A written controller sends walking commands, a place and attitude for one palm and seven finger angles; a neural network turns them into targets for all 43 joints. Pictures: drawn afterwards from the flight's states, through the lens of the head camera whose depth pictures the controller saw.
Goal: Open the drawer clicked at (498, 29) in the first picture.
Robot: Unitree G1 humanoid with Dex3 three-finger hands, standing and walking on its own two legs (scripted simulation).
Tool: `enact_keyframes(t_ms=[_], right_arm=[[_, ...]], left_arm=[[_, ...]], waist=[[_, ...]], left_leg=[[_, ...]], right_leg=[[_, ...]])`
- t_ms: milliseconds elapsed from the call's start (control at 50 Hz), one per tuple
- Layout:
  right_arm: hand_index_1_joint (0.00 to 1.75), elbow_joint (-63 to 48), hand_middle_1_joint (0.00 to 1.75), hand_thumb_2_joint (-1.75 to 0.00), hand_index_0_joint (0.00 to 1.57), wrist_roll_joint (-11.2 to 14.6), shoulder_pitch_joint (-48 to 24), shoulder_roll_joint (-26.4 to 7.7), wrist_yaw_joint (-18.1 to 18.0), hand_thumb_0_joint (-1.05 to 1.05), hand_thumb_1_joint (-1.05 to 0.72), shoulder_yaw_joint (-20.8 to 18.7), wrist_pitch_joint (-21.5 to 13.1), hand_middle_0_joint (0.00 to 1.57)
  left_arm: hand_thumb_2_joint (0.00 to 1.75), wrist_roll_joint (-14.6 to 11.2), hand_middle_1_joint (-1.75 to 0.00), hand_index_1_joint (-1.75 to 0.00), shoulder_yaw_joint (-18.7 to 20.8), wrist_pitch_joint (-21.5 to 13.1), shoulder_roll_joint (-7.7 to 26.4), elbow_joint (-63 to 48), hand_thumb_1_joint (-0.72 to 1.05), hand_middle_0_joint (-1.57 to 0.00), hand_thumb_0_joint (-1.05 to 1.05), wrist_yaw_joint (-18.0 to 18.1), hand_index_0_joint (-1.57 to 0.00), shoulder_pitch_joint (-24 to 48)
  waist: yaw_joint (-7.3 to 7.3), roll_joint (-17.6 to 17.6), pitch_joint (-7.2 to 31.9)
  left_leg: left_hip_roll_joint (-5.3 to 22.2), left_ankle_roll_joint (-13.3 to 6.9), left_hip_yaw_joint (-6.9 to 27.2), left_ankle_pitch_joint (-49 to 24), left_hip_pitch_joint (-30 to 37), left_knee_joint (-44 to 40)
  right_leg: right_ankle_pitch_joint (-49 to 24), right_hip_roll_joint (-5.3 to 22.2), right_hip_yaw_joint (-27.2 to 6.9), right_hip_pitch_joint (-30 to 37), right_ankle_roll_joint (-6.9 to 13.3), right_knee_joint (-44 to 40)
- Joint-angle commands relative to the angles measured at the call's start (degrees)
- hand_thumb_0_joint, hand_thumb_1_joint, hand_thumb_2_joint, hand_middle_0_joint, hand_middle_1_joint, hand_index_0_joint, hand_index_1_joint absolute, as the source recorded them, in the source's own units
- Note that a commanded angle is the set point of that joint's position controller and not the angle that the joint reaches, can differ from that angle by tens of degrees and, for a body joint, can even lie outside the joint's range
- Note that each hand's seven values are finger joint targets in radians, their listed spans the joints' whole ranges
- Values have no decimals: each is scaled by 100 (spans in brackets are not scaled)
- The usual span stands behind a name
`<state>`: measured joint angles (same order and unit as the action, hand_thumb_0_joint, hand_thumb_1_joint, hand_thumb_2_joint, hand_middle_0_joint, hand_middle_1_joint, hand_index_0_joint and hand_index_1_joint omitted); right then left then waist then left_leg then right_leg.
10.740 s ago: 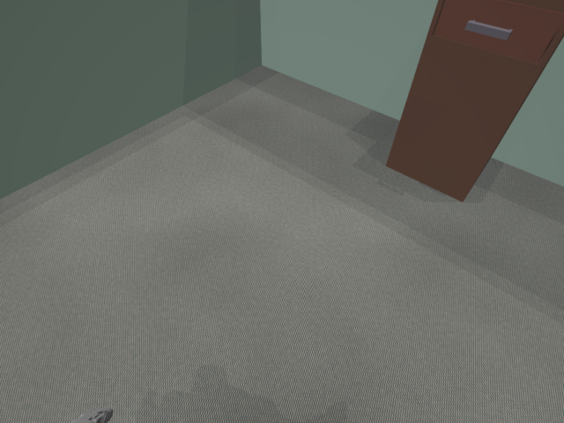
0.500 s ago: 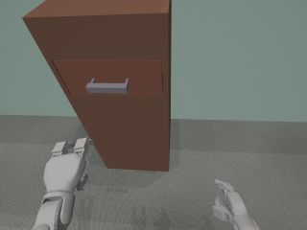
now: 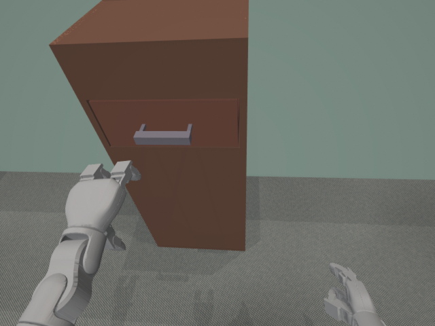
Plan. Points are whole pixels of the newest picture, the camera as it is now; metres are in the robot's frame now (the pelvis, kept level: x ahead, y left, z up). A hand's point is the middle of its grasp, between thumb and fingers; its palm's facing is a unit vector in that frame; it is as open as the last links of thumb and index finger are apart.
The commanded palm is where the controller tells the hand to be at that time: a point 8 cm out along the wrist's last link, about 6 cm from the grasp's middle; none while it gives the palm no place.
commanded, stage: raise the hand with hooked fingers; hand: left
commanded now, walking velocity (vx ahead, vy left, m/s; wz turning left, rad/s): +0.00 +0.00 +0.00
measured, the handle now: (164, 132) +0.56 +0.23 +0.02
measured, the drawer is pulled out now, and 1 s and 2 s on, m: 0.00 0.00 0.00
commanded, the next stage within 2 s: move the hooked fingers above the handle in 0.70 s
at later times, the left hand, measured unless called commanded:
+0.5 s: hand (100, 180) +0.31 +0.25 +0.13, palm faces +0.04 -0.06 -1.00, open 13.8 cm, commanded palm +0.27 +0.25 +0.19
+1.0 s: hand (110, 183) +0.31 +0.24 +0.12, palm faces +0.01 -0.05 -1.00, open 13.8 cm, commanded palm +0.30 +0.24 +0.18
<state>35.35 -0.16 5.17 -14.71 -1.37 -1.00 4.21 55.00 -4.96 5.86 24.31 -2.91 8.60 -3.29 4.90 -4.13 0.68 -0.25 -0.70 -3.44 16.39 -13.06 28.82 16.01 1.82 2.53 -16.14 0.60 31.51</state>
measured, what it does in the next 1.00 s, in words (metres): stands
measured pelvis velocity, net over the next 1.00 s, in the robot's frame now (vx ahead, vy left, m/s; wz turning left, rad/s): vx -0.01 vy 0.00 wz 0.02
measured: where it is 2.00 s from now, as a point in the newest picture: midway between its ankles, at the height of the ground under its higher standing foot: outside the picture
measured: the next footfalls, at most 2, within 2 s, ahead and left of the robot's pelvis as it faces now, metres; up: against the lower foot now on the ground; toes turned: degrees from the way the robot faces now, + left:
none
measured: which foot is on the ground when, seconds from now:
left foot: down 0.00-1.00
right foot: down 0.00-1.00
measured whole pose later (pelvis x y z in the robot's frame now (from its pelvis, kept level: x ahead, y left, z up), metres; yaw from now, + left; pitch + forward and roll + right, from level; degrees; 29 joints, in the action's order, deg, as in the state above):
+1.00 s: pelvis -0.01 +0.00 +0.01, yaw +1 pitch +0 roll +1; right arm 36.8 1.7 6.0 -14.6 -2.0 0.9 4.7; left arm 51.9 -5.4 1.3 29.1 10.0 -2.0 15.3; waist 4.8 -4.8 -0.9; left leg -0.4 -0.5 -1.9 11.8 -10.9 22.9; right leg 11.7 1.7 4.1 -13.1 0.8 25.0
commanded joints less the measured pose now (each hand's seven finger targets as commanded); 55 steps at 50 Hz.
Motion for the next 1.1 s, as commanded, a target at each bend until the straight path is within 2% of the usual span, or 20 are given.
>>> enact_keyframes(t_ms=[0, 100, 160, 280, 340, 360, 380, 480, 540, 620, 640, 700, 780, 840, 860, 900, 940, 960, 980, 1080], right_arm=[[30, -894, 30, -90, 20, 24, -786, -474, -4, 0, -90, -34, -195, 20], [30, -866, 30, -90, 20, 66, -825, -485, 7, 0, -90, 25, -89, 20], [30, -870, 30, -90, 20, 80, -797, -493, 14, 0, -90, 49, -77, 20], [30, -822, 30, -90, 20, 118, -736, -547, 1, 0, -90, 45, -90, 20], [30, -884, 30, -90, 20, 140, -675, -592, 58, 0, -90, 18, -98, 20], [30, -882, 30, -90, 20, 121, -620, -594, 77, 0, -90, 12, -90, 20], [30, -891, 30, -90, 20, 126, -620, -618, 87, 0, -90, 0, -69, 20], [30, -889, 30, -90, 20, 111, -550, -620, 122, 0, -90, -51, -122, 20], [30, -874, 30, -90, 20, 114, -555, -633, 110, 0, -90, -70, -171, 20], [30, -773, 30, -90, 20, 144, -558, -612, 88, 0, -90, -81, -189, 20], [30, -764, 30, -90, 20, 162, -594, -615, 95, 0, -90, -81, -200, 20], [30, -761, 30, -90, 20, 169, -630, -623, 67, 0, -90, -70, -182, 20], [30, -771, 30, -90, 20, 162, -668, -606, 39, 0, -90, -52, -174, 20], [30, -691, 30, -90, 20, 198, -612, -643, -33, 0, -90, -11, -166, 20], [30, -673, 30, -90, 20, 186, -573, -630, -63, 0, -90, -7, -169, 20], [30, -647, 30, -90, 20, 180, -518, -624, -116, 0, -90, -12, -194, 20], [30, -635, 30, -90, 20, 177, -438, -623, -130, 0, -90, -30, -227, 20], [30, -646, 30, -90, 20, 169, -410, -596, -133, 0, -90, -38, -242, 20], [30, -645, 30, -90, 20, 163, -373, -591, -133, 0, -90, -54, -251, 20], [30, -542, 30, -90, 20, 179, -172, -642, -116, 0, -90, -87, -186, 20]], left_arm=[[30, -11, -120, -120, 828, 25, 1263, -1187, -50, -30, 0, -48, -30, 1722], [30, -126, -120, -120, 809, 88, 1369, -919, -50, -30, 0, -441, -30, 2231], [30, -155, -120, -120, 822, 48, 1512, -945, -50, -30, 0, -648, -30, 2660], [30, -329, -120, -120, 976, -131, 1809, -731, -50, -30, 0, -958, -30, 3274], [30, -448, -120, -120, 1045, -193, 1704, -512, -50, -30, 0, -1106, -30, 2705], [30, -481, -120, -120, 1014, -232, 1665, -515, -50, -30, 0, -1145, -30, 2622], [30, -498, -120, -120, 1018, -264, 1671, -586, -50, -30, 0, -1157, -30, 2581], [30, -471, -120, -120, 1181, -512, 1793, -941, -50, -30, 0, -960, -30, 2707], [30, -476, -120, -120, 1441, -577, 2023, -1046, -50, -30, 0, -740, -30, 2826], [30, -452, -120, -120, 1272, -503, 1864, -864, -50, -30, 0, -559, -30, 2892], [30, -459, -120, -120, 1309, -453, 1872, -792, -50, -30, 0, -550, -30, 2854], [30, -421, -120, -120, 1056, -349, 1727, -815, -50, -30, 0, -593, -30, 2902], [30, -444, -120, -120, 1008, -304, 1697, -708, -50, -30, 0, -729, -30, 2764], [30, -406, -120, -120, 967, -312, 1756, -99, -50, -30, 0, -798, -30, 3254], [30, -370, -120, -120, 895, -341, 1735, 19, -50, -30, 0, -812, -30, 3422], [30, -314, -120, -120, 771, -463, 1739, 68, -50, -30, 0, -799, -30, 3968], [30, -273, -120, -120, 884, -581, 1882, 209, -50, -30, 0, -748, -30, 4252], [30, -260, -120, -120, 824, -655, 1831, 173, -50, -30, 0, -729, -30, 4372], [30, -270, -120, -120, 811, -704, 1802, 245, -50, -30, 0, -702, -30, 4364], [30, -268, -120, -120, 860, -677, 1770, 1063, -50, -30, 0, -638, -30, 4367]], waist=[[67, 121, 1178], [19, 234, 1046], [7, 120, 1254], [-33, 245, 1204], [66, 310, 1211], [79, 443, 1247], [68, 389, 1202], [93, 240, 1305], [137, 209, 1440], [95, 48, 1324], [93, 190, 1299], [53, 110, 1276], [39, 326, 1244], [-94, 575, 830], [-97, 615, 924], [-155, 361, 1096], [-147, 311, 1305], [-133, 275, 1435], [-124, 87, 1468], [-131, 471, 1396]], left_leg=[[-133, -60, 199, -1767, 300, -532], [-120, -51, 190, -1834, 361, -672], [-119, -47, 230, -1937, 496, -700], [-112, -48, 270, -1850, 512, -808], [-106, -40, 263, -1949, 460, -820], [-120, -54, 231, -2041, 418, -807], [-119, -57, 209, -2035, 393, -817], [-112, -55, 255, -2010, 424, -823], [-136, -58, 251, -1927, 424, -812], [-151, -42, 219, -1763, 419, -861], [-145, -39, 216, -1678, 364, -870], [-148, -49, 197, -1603, 408, -913], [-155, -79, 171, -1504, 378, -902], [-137, -79, 166, -1105, 192, -938], [-162, -95, 128, -1063, 203, -912], [-185, -97, 138, -1035, 302, -875], [-189, -93, 179, -1117, 344, -829], [-199, -100, 179, -1188, 367, -800], [-199, -88, 185, -1277, 380, -786], [-178, -88, 133, -1460, 117, -722]], right_leg=[[-1513, -191, -134, 953, 159, -513], [-1576, -207, -93, 1066, 142, -680], [-1567, -201, -79, 1171, 153, -707], [-1443, -198, -48, 1202, 144, -851], [-1548, -214, -54, 1305, 149, -864], [-1679, -182, -38, 1377, 135, -835], [-1703, -178, -42, 1335, 128, -852], [-1517, -195, -41, 1237, 144, -835], [-1463, -198, -101, 1306, 137, -866], [-1312, -174, -90, 1187, 140, -900], [-1229, -181, -114, 1235, 135, -932], [-1157, -170, -90, 1173, 129, -941], [-1128, -161, -111, 1222, 104, -972], [-727, -173, -119, 939, 78, -1114], [-681, -147, -125, 965, 60, -1103], [-664, -141, -133, 897, 71, -1090], [-695, -166, -146, 937, 92, -1043], [-778, -142, -150, 976, 93, -997], [-885, -145, -131, 968, 115, -951], [-1241, -137, -124, 988, 107, -876]])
